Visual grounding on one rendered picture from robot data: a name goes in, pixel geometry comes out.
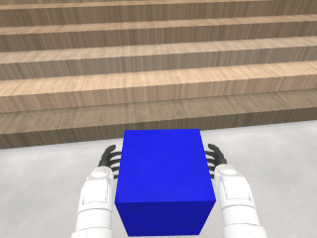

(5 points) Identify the left robot forearm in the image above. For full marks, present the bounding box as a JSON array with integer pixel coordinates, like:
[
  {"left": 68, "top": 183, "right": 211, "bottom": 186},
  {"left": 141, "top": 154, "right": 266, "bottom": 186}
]
[{"left": 70, "top": 166, "right": 115, "bottom": 238}]

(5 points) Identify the right robot forearm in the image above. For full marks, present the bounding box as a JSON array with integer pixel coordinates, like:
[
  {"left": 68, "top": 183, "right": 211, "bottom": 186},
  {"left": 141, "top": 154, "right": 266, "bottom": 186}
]
[{"left": 214, "top": 164, "right": 267, "bottom": 238}]

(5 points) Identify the robot left hand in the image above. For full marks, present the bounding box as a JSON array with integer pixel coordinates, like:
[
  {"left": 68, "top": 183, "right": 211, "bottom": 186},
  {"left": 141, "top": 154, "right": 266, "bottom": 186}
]
[{"left": 98, "top": 145, "right": 122, "bottom": 179}]

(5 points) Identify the robot right hand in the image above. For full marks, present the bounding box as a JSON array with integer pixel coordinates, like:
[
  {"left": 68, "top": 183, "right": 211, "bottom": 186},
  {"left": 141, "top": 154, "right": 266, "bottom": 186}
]
[{"left": 204, "top": 144, "right": 228, "bottom": 179}]

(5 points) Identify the carton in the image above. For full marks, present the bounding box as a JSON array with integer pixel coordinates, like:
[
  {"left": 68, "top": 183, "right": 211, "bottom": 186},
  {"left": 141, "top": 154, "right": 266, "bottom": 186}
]
[{"left": 114, "top": 129, "right": 216, "bottom": 237}]

